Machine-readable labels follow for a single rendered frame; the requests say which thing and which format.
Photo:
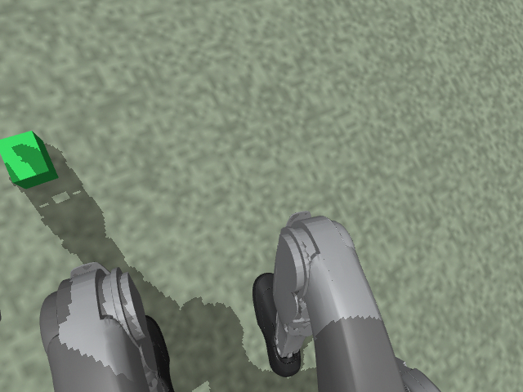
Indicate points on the right robot hand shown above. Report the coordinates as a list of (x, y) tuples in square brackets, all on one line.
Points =
[(414, 380)]

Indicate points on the small box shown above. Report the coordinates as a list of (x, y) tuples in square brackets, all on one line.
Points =
[(27, 160)]

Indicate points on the right robot foot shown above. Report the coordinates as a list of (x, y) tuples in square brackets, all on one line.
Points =
[(265, 311)]

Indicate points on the left robot foot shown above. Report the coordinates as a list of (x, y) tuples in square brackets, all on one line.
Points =
[(160, 353)]

